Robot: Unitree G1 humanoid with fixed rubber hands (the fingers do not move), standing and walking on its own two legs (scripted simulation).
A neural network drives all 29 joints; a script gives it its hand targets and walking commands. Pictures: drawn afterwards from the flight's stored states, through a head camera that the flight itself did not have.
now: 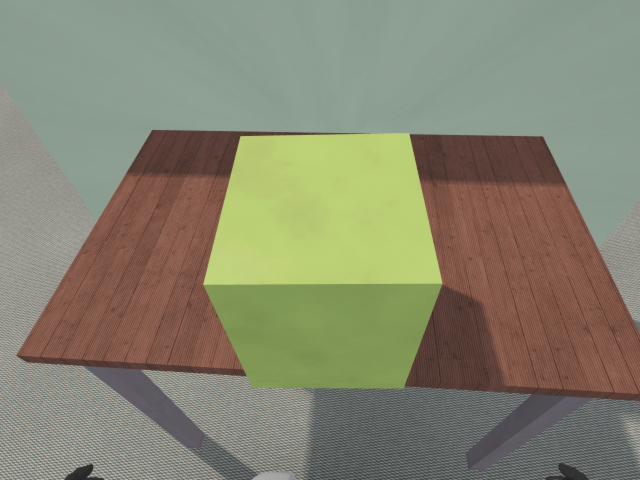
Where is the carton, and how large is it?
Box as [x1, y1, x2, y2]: [203, 133, 442, 388]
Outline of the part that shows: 408,133 240,136 203,284 252,387 403,388 442,283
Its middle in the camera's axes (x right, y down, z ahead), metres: +0.01 +0.04 +0.49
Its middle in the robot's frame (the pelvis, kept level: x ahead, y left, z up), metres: +0.35 +0.01 +0.07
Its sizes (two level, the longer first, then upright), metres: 0.210 0.200 0.250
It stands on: a table, 0.70 m high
